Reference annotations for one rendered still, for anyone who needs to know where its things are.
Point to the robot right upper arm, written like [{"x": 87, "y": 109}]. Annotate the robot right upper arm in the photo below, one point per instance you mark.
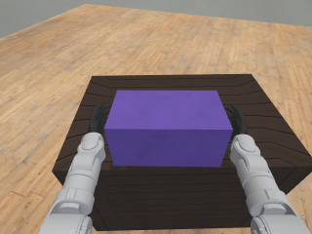
[{"x": 277, "y": 224}]

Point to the pedestal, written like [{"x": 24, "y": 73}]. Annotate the pedestal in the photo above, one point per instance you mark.
[{"x": 165, "y": 197}]

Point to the robot left forearm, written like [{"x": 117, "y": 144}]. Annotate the robot left forearm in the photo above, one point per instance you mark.
[{"x": 77, "y": 194}]

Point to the robot left upper arm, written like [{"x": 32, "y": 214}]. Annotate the robot left upper arm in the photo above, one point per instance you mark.
[{"x": 67, "y": 224}]

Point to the robot right hand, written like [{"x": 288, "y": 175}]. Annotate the robot right hand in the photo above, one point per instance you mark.
[{"x": 237, "y": 120}]

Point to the carton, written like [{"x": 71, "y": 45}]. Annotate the carton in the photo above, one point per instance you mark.
[{"x": 167, "y": 128}]

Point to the robot left hand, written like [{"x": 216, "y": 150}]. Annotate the robot left hand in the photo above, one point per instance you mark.
[{"x": 96, "y": 122}]

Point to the robot right forearm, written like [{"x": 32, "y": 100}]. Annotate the robot right forearm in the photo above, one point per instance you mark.
[{"x": 263, "y": 194}]

